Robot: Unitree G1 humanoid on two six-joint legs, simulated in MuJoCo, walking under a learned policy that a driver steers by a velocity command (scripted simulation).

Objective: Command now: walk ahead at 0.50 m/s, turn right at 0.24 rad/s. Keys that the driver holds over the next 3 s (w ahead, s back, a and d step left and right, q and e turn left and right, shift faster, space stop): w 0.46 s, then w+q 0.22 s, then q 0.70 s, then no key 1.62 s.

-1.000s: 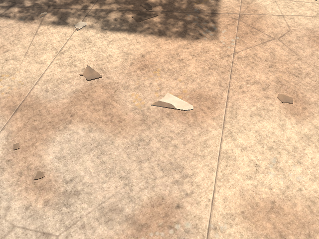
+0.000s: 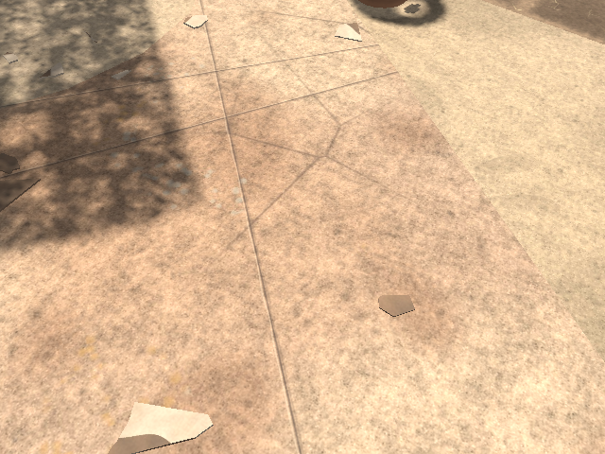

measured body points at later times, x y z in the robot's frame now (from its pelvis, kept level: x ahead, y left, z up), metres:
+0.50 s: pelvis +0.26 -0.06 +0.00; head +0.29 -0.07 +0.45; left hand +0.46 +0.18 -0.08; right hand +0.27 -0.34 -0.14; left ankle +0.13 +0.09 -0.65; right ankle +0.33 -0.15 -0.73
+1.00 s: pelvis +0.49 -0.02 -0.01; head +0.54 +0.00 +0.43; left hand +0.53 +0.27 -0.13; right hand +0.72 -0.25 -0.10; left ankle +0.58 +0.07 -0.73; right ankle +0.37 -0.17 -0.64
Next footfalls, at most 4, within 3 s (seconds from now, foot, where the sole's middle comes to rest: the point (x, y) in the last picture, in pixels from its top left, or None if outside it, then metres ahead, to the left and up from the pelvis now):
0.40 right None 0.37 -0.15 -0.77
0.92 left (278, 395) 0.62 0.08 -0.77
1.38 right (371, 373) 0.68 -0.14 -0.77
1.72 left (279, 441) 0.52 0.08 -0.77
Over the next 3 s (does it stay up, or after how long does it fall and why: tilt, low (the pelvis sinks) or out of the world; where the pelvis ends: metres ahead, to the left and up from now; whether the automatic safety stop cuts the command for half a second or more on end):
stays up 0.56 -0.04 0.01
